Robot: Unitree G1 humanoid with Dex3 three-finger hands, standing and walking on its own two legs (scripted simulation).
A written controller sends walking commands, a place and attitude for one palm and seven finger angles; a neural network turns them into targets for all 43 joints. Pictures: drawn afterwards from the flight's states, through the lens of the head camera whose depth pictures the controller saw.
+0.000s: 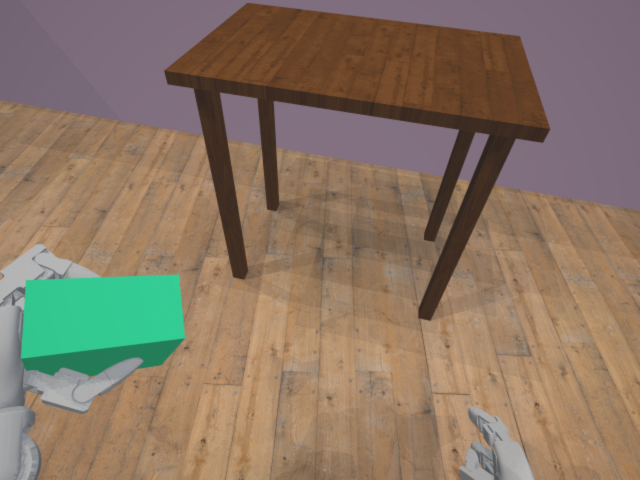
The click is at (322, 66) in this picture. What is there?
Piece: table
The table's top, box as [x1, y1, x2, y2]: [164, 3, 549, 142]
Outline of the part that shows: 164,70 167,83 181,86 541,142 543,141 549,130 548,123 519,36 247,3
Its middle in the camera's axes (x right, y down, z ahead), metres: +0.11 -0.49 +1.05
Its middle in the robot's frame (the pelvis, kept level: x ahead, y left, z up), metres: +1.12 -0.05 +0.05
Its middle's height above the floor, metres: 0.82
